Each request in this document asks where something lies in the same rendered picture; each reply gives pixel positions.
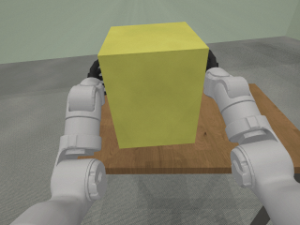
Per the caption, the left robot upper arm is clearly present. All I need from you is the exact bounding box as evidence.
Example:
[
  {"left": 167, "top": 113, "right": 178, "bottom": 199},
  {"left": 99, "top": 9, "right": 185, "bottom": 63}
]
[{"left": 9, "top": 158, "right": 108, "bottom": 225}]

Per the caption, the robot left forearm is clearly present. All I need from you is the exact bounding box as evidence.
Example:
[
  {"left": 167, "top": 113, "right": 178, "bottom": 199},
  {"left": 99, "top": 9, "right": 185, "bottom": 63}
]
[{"left": 50, "top": 77, "right": 105, "bottom": 194}]

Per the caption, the robot right forearm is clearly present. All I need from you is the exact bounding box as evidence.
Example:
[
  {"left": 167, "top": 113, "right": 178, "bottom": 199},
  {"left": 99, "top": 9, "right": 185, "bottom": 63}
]
[{"left": 203, "top": 67, "right": 294, "bottom": 176}]

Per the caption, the carton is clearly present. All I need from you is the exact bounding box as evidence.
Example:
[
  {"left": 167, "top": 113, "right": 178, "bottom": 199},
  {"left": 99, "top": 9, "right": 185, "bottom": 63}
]
[{"left": 97, "top": 22, "right": 209, "bottom": 149}]

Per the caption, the right robot upper arm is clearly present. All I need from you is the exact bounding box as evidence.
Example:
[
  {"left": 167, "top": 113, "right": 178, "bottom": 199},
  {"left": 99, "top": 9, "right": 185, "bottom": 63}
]
[{"left": 230, "top": 139, "right": 300, "bottom": 225}]

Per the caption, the right robot hand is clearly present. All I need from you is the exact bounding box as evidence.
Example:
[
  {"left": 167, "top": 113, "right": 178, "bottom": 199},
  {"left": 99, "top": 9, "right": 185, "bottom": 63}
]
[{"left": 205, "top": 50, "right": 218, "bottom": 73}]

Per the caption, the table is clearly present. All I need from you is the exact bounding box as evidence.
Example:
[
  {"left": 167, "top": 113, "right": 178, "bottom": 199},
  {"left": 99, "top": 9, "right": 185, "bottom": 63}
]
[{"left": 77, "top": 83, "right": 300, "bottom": 225}]

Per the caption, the left robot hand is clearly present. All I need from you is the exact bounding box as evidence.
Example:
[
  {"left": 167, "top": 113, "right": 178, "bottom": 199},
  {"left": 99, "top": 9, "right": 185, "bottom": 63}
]
[{"left": 87, "top": 60, "right": 107, "bottom": 96}]

